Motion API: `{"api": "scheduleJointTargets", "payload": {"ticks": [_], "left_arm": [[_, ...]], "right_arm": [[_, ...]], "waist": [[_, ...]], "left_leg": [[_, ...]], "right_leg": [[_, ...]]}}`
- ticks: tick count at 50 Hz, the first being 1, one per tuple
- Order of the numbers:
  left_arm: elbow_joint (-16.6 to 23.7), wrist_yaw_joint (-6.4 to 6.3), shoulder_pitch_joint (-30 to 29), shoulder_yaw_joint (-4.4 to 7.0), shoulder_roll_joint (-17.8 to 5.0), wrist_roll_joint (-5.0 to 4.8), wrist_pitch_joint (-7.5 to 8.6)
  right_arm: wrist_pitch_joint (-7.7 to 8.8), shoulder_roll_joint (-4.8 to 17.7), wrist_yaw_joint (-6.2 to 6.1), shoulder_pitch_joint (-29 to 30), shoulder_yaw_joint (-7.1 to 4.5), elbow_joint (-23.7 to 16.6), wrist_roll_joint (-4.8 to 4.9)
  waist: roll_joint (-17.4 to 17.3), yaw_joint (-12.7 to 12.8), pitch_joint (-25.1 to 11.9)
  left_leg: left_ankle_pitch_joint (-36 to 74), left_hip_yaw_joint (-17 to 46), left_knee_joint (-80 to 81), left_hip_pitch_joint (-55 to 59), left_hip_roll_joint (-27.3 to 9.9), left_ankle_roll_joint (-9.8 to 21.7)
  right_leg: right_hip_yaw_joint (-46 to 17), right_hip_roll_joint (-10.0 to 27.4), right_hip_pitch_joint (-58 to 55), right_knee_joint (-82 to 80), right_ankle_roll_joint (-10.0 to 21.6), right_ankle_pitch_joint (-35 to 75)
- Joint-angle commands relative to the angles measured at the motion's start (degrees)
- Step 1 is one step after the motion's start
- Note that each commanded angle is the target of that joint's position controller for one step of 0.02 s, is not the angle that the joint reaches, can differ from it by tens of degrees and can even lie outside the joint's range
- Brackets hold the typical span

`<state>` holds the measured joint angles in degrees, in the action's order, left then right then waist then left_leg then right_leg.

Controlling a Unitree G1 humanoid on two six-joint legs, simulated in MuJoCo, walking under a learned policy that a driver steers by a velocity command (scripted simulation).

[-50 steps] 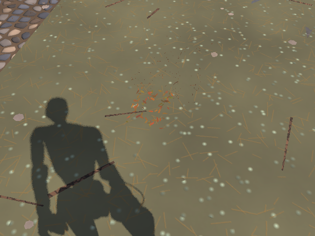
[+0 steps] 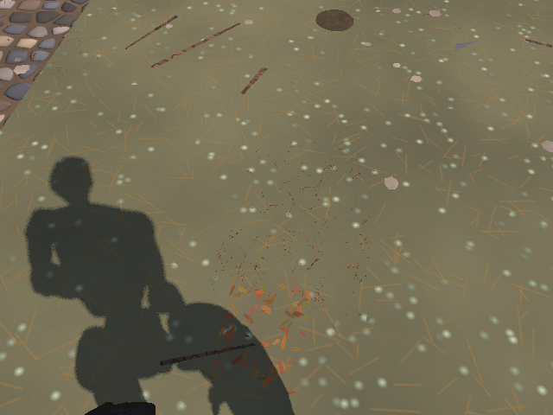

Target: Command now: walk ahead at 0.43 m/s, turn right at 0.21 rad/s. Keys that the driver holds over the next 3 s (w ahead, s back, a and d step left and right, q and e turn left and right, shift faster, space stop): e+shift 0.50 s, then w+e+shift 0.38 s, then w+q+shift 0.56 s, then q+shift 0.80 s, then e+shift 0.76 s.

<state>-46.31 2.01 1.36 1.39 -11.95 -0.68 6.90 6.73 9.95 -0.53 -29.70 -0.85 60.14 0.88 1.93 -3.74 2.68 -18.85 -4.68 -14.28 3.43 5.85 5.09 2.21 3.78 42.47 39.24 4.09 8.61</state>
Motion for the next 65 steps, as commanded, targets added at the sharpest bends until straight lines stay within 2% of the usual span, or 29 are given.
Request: {"api": "scheduleJointTargets", "payload": {"ticks": [1,4,5,6,7,8,10,12,16,20,25,28,30,31,32,33,35,36,40,48,53,55,56,57,58,59,60,62,65], "left_arm": [[3.63,0.84,-2.57,0.25,-2.95,-0.88,1.16],[-0.4,1.54,15.0,3.42,-10.01,-0.23,0.22],[-2.45,1.07,23.62,4.17,-11.68,0.21,-0.32],[-2.14,0.73,23.24,4.08,-14.72,1.58,-0.7],[1.0,0.42,19.04,3.55,-15.28,4.39,-0.45],[4.41,0.05,13.98,4.26,-13.98,3.52,-1.43],[7.01,-0.51,5.88,3.1,-10.3,0.23,-2.72],[8.15,-0.74,5.03,3.0,-9.9,0.66,-3.2],[8.95,-2.55,8.49,4.2,-12.76,0.45,-4.7],[11.12,-4.8,9.15,5.05,-14.17,-1.19,-7.7],[13.36,-5.56,10.89,5.78,-13.72,-0.44,-9.35],[16.0,-4.97,8.32,5.68,-13.26,-0.74,-9.49],[15.73,-4.18,10.78,4.22,-9.15,-1.16,-9.15],[16.73,-3.82,12.31,3.24,-5.78,-1.76,-8.49],[19.51,-3.28,9.14,3.66,-9.32,-1.53,-6.79],[18.89,-2.95,8.19,4.29,-13.04,-0.83,-6.26],[16.49,-2.68,11.67,4.48,-12.94,0.42,-6.48],[17.0,0.57,7.21,4.51,-13.09,6.61,-7.38],[16.98,2.85,9.12,3.82,-11.15,3.23,-8.57],[17.02,3.31,-0.1,3.24,-9.83,3.18,-7.3],[18.54,4.33,-6.63,1.19,-7.63,2.92,-5.32],[15.74,2.7,3.98,2.16,-9.41,2.81,-4.41],[11.3,1.41,18.21,3.27,-11.28,3.13,-3.56],[9.44,-0.26,29.88,4.76,-16.71,4.6,-3.14],[9.78,-1.51,32.48,6.01,-24.15,4.85,-2.72],[9.83,-2.1,28.52,5.08,-19.95,4.76,-2.71],[8.57,-2.03,24.45,3.77,-15.99,4.5,-2.62],[8.17,-1.85,18.29,2.42,-10.8,3.38,-2.43],[5.71,-1.86,18.81,1.4,-7.15,1.9,-1.15]], "right_arm": [[0.38,11.97,-2.32,1.61,-1.68,-3.09,-0.33],[-1.52,13.36,-3.45,8.46,-2.2,-5.89,-1.71],[-1.89,13.96,-3.21,13.64,-2.36,-8.16,-1.75],[-1.48,6.02,-2.03,7.89,-0.65,-10.29,-3.99],[-0.36,2.62,-0.45,-3.11,0.9,-10.42,-1.91],[0.28,7.86,0.25,0.06,-0.04,-11.69,-0.88],[-0.45,12.17,-0.55,10.93,-1.75,-15.71,-1.46],[-2.37,12.55,-1.36,12.29,-2.49,-17.8,-2.18],[-3.9,8.46,-3.0,16.91,-1.99,-21.33,-2.37],[-5.49,9.88,-3.56,22.96,-2.62,-23.91,-1.11],[-3.72,10.48,-2.39,29.22,-3.06,-26.04,-0.61],[-2.67,12.11,-1.02,25.04,-4.29,-24.8,0.89],[-2.58,14.61,-1.03,16.66,-5.81,-23.2,1.48],[-2.8,18.31,-0.99,13.8,-6.23,-23.6,-0.63],[-1.89,19.25,-0.39,17.0,-6.72,-24.3,-2.74],[-1.39,16.52,-0.8,19.99,-6.31,-25.45,-2.02],[-1.74,14.25,-1.48,20.37,-5.34,-26.26,-0.14],[-3.09,14.96,-0.96,16.92,-4.41,-24.49,-3.41],[-2.55,16.09,0.89,14.85,-4.49,-23.36,-2.94],[-0.72,15.26,0.85,2.46,-4.13,-17.91,-3.01],[-1.73,15.95,0.71,0.85,-3.86,-14.43,-2.04],[-2.14,18.64,0.87,1.09,-4.29,-12.68,-1.76],[-1.89,18.83,1.04,3.57,-4.17,-12.82,-1.32],[-1.36,14.75,1.52,4.54,-2.92,-15.16,-1.32],[-0.8,6.95,2.19,5.09,-1.52,-19.56,0.22],[-1.28,11.98,1.78,10.64,-2.93,-19.14,0.22],[-1.58,11.9,2.14,11.78,-3.23,-19.21,-0.12],[-2.92,9.83,3.16,9.07,-2.94,-16.43,-1.08],[-5.52,7.4,4.39,10.41,-2.79,-16.11,-1.87]], "waist": [[-6.33,3.2,-0.78],[-10.76,12.49,-10.02],[-8.94,17.61,-11.54],[12.43,10.25,-14.8],[14.29,5.42,-27.36],[5.64,7.23,-27.56],[-8.19,3.27,-11.81],[-5.98,0.8,-7.75],[-1.59,1.15,-10.19],[3.19,2.88,-11.94],[7.43,5.75,-8.12],[8.75,3.93,-9.58],[0.74,0.61,-11.82],[-11.83,1.49,-13.12],[-17.85,2.96,-6.74],[-15.34,3.32,-3.69],[-9.8,3.3,-3.52],[-1.12,1.5,-1.63],[-8.85,3.09,-0.62],[-8.34,-1.44,4.55],[-10.72,-1.68,6.17],[-10.59,4.4,1.04],[-7.83,12.19,-6.86],[-0.63,17.36,-17.91],[17.1,15.56,-25.05],[5.8,15.06,-17.74],[2.82,11.33,-9.56],[4.16,6.2,-3.56],[5.92,3.91,0.82]], "left_leg": [[52.29,1.16,-0.29,-7.65,-12.92,-1.53],[64.23,-0.85,-22.39,-6.03,-12.3,-5.7],[56.17,-1.57,-39.33,-11.19,-9.94,-7.52],[-7.06,-0.92,-65.81,-29.62,-0.22,-9.86],[-19.19,12.21,-82.72,-41.47,2.85,-10.69],[-12.8,15.76,-82.12,-42.4,-0.15,-8.12],[-6.78,13.09,-72.75,-43.12,-3.42,-6.55],[-5.42,13.55,-63.28,-38.49,-5.11,-6.83],[-0.86,11.65,-45.31,-34.53,-2.74,-9.24],[6.06,14.1,-36.93,-35.82,-1.34,-10.16],[6.47,15.66,-25.69,-33.46,-0.36,-9.2],[4.88,14.44,-14.81,-18.44,-1.34,-7.73],[-2.47,18.92,-5.43,-0.41,-12.06,-3.49],[-18.35,35.86,-1.45,5.94,-23.71,1.98],[-27.08,47.01,3.73,0.5,-27.71,4.68],[-26.51,43.02,3.72,-2.66,-26.77,4.2],[-18.38,30.97,2.81,-4.83,-21.24,0.75],[-17.11,26.56,5.14,-12.81,-20.2,1.36],[-13.12,16.11,6.08,-14.95,-18.11,-1.12],[-9.11,11.5,9.36,-3.1,-22.46,2.81],[13.17,7.16,10.2,-6.57,-21.43,3.93],[42.88,5.47,-3.36,-7.64,-21.43,4.4],[48.08,2.13,-19.43,-14.58,-18.22,3.42],[25.66,0.77,-40.42,-29.14,-14.06,2.84],[-11.62,6.83,-58.77,-46.46,-4.99,2.11],[-4.54,11.9,-63.99,-50.29,-6.54,3.07],[1.09,10.85,-62.79,-50.94,-9.64,3.13],[5.72,8.84,-58.2,-46.94,-12.66,0.95],[8.52,6.81,-60.05,-48.56,-13.4,-0.26]], "right_leg": [[2.65,-6.34,-16.4,-10.21,0.85,10.94],[2.68,-10.62,-34.07,-7.1,2.42,4.88],[-1.98,-6.55,-41.49,-12.63,4.7,8.06],[-15.95,4.71,-56.03,-5.38,10.99,34.89],[-42.72,16.85,-66.83,-9.49,23.2,35.83],[-43.08,15.03,-61.68,-15.57,22.53,21.07],[-35.34,8.49,-40.35,-22.05,17.12,0.1],[-31.1,3.69,-29.03,-24.35,14.97,-1.15],[-26.33,-1.39,-23.36,-20.48,11.46,9.78],[-30.87,-2.84,-26.0,-20.5,6.25,-12.85],[-36.54,-3.44,-28.66,-19.81,5.17,-22.11],[-40.9,-4.04,-21.96,-20.07,4.67,-42.27],[-32.7,-9.23,-9.28,-4.82,1.21,-52.23],[-20.3,-15.69,1.56,9.04,0.11,-48.89],[-17.92,-10.46,10.99,16.9,-0.71,-37.47],[-15.21,-6.75,12.52,21.11,-2.01,-31.78],[-10.37,-4.55,10.69,29.91,-4.16,-25.63],[-7.85,-6.05,7.68,33.91,-4.01,-22.36],[-7.13,-3.64,8.7,38.35,-4.99,-15.35],[-10.55,-3.96,13.54,21.0,-3.43,-14.62],[2.62,-2.05,-7.15,-2.26,-0.91,-22.64],[4.18,-7.29,-24.17,-6.95,0.86,-27.7],[2.51,-7.47,-42.94,-8.84,1.57,-22.63],[-12.66,7.05,-61.83,-10.89,1.84,-40.46],[-40.65,22.17,-70.14,-21.31,2.68,-60.63],[-41.81,21.51,-60.07,-25.21,1.26,-56.52],[-30.9,18.74,-53.11,-23.62,0.63,-46.58],[-16.52,13.03,-43.56,-26.22,-0.86,-31.17],[-4.89,10.48,-39.47,-29.07,-1.86,-18.2]]}}
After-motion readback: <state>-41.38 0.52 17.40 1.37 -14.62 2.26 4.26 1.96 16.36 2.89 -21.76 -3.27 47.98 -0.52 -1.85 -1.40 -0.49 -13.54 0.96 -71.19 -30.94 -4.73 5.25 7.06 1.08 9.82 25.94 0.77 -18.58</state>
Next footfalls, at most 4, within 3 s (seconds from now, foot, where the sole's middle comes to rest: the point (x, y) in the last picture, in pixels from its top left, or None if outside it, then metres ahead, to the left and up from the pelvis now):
0.10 right None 0.32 -0.06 -0.77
0.60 left None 0.42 0.09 -0.77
1.12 right None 0.41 -0.32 -0.77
1.56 left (433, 261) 0.86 -0.48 -0.77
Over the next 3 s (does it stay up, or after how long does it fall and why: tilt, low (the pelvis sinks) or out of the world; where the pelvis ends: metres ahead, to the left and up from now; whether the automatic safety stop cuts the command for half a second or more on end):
stays up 0.92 -0.56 0.00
